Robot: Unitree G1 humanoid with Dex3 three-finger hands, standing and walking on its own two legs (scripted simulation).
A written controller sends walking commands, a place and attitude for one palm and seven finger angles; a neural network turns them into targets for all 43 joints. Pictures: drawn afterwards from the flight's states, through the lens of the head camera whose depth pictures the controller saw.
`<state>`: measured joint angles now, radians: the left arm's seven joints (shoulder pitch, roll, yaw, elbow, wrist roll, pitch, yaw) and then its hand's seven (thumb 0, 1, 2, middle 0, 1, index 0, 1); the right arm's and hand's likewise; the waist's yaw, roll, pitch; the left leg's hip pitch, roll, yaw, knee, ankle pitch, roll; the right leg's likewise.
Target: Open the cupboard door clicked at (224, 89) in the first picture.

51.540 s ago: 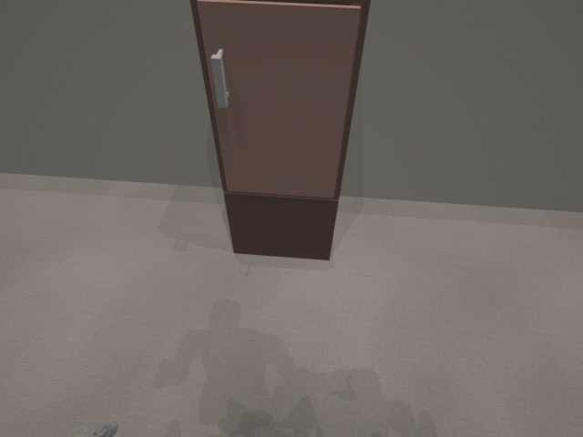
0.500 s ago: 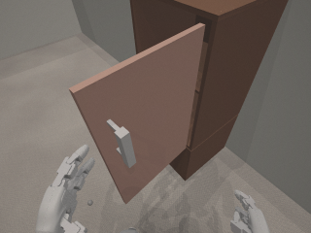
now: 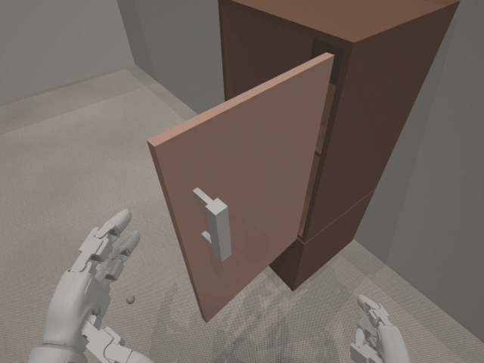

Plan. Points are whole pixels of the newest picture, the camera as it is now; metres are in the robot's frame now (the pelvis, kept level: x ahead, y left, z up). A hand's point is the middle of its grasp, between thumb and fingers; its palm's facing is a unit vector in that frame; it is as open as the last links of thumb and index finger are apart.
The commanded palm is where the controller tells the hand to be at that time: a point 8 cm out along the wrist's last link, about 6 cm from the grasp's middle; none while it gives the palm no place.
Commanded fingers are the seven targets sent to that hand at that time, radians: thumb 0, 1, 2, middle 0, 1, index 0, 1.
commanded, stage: draw the hand back to the body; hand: left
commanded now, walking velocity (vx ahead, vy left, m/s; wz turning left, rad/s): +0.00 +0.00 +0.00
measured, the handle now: (211, 224) +0.31 +0.08 +0.09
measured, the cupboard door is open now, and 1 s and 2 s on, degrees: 95 95 95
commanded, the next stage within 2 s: step back with the hand held close in 1.20 s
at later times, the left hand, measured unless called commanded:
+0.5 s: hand (67, 261) +0.20 +0.23 +0.16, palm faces +0.30 -0.89 -0.35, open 13.0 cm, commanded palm +0.16 +0.28 +0.18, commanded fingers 0.00 0.38 0.68 -0.18 -0.30 -0.18 -0.30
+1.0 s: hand (47, 219) +0.24 +0.26 +0.20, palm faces +0.43 -0.82 -0.38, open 7.7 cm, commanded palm +0.18 +0.30 +0.22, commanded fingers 0.00 0.90 0.90 -0.20 -0.30 -0.20 -0.30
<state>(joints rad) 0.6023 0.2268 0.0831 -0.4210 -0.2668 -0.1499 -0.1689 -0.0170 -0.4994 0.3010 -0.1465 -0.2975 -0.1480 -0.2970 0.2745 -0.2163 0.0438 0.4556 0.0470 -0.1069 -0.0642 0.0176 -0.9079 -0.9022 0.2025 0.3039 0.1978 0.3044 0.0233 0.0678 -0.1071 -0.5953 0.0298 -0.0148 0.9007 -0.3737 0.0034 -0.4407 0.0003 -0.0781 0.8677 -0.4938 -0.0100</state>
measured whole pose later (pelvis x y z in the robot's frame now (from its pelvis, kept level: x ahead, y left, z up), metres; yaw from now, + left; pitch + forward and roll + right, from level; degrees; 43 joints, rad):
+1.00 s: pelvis +0.04 +0.00 +0.05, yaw -2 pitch -3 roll +0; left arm 0.46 0.33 0.33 -0.40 -0.08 -0.05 0.12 0.01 0.83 0.87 -0.20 -0.30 -0.20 -0.30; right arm 0.18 -0.23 0.02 0.61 0.00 -0.07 -0.08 0.02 -0.91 -0.90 0.20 0.30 0.20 0.30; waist 0.06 0.05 0.03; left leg -0.16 0.01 0.04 0.44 -0.22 0.01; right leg -0.02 -0.01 -0.03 0.39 -0.31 0.00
